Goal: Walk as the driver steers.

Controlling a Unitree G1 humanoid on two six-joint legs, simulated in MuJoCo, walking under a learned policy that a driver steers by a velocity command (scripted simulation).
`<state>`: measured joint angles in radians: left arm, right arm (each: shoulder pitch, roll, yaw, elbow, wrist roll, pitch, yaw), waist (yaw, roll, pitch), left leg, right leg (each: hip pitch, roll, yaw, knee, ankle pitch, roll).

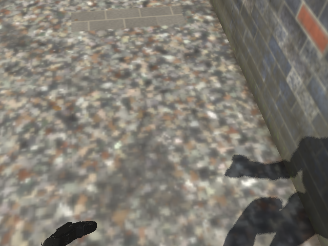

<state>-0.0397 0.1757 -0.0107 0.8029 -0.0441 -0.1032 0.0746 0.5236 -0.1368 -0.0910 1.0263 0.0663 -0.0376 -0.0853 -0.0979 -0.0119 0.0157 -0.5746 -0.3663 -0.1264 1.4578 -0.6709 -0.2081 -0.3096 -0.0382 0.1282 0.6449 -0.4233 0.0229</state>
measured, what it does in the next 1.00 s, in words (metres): walks ahead, turning right: left foot, then right foot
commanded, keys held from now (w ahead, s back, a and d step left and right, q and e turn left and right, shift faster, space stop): q+shift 0.16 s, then e+shift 0.84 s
